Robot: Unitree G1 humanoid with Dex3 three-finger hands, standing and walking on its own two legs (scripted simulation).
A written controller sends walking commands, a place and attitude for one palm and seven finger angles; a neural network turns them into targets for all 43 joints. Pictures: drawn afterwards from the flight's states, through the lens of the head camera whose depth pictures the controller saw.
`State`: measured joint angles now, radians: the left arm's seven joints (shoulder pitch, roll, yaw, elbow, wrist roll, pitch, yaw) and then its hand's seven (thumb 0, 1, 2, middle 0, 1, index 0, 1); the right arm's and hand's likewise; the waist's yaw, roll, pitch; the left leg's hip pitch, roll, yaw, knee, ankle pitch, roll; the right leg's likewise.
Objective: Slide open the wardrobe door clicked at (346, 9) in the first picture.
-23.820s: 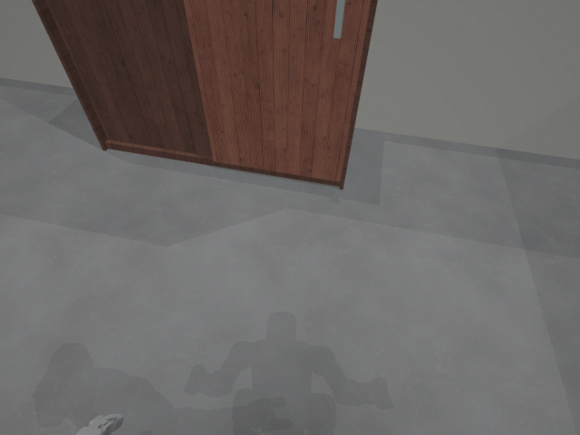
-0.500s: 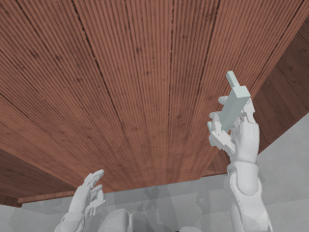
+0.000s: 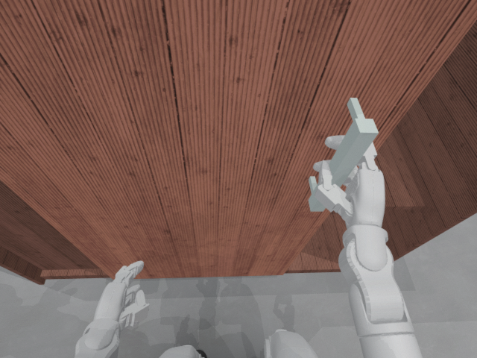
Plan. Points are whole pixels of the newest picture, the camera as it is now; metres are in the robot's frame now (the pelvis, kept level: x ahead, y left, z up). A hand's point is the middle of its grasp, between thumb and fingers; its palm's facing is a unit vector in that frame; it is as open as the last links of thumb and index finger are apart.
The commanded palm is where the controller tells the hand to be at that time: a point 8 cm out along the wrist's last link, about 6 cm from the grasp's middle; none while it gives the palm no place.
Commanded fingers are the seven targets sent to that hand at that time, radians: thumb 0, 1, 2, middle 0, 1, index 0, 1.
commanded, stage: step sideways, sliding the door along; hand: right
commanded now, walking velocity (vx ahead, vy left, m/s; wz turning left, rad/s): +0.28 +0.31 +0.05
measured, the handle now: (332, 161) +0.39 -0.14 +0.10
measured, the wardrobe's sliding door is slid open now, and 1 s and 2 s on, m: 0.37 0.54 0.54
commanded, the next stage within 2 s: stop walking and hold the door there in 0.78 s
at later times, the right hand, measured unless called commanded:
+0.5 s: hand (223, 187) +0.33 +0.03 +0.11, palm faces +0.07 +1.00 -0.07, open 6.2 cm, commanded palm +0.31 +0.05 +0.10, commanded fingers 0.00 -0.90 -0.90 0.45 1.40 0.45 1.40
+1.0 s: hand (211, 183) +0.34 +0.05 +0.10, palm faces +0.35 +0.92 -0.18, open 6.2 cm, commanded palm +0.30 +0.02 +0.08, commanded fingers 0.00 -0.90 -0.90 0.45 1.40 0.45 1.40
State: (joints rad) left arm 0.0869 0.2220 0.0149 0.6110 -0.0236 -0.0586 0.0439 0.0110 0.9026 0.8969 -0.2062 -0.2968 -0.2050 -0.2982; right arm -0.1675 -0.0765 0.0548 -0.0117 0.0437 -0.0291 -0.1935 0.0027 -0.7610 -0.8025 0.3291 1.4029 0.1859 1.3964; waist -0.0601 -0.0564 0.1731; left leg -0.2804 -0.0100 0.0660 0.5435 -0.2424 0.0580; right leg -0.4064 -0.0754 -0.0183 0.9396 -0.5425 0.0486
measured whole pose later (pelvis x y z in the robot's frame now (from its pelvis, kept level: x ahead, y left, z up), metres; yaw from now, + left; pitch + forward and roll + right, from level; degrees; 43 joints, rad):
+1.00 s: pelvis -0.01 +0.31 +0.01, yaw +0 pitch -1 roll +6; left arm 0.10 0.17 0.00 0.59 -0.04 -0.02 0.02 0.01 0.90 0.90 -0.21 -0.30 -0.21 -0.30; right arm -0.28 -0.34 -0.19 0.18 0.07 -0.12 -0.10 -0.06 -0.66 -0.82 0.37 1.40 0.28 1.36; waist -0.12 -0.05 0.20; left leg -0.55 0.07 0.07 0.99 -0.32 -0.04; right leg -0.21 -0.29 -0.12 0.51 -0.25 0.09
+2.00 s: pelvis -0.10 +0.32 +0.00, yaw +8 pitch -1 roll +1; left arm 0.32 0.28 -0.01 0.75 -0.05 -0.07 0.11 0.01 0.90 0.90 -0.21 -0.30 -0.21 -0.30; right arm -0.59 -0.57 -0.39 1.04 0.01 -0.20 -0.10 -0.11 -0.65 -0.77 0.31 1.35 0.42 1.39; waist 0.05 0.00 0.03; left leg -0.26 0.00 0.02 0.52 -0.29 -0.01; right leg -0.35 -0.05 -0.10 0.51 -0.15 -0.03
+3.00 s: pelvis -0.08 +0.23 +0.00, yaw +5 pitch +0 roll +1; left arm 0.18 0.13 -0.09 0.68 -0.03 -0.08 0.07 0.01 0.90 0.90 -0.21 -0.30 -0.21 -0.30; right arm -0.55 -0.35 -0.16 0.53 0.06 -0.12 -0.07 -0.16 -0.61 -0.82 0.45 1.40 0.45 1.40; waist -0.04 0.03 0.19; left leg -0.38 0.00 0.06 0.79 -0.38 -0.02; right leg -0.31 -0.03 -0.11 0.54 -0.23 -0.05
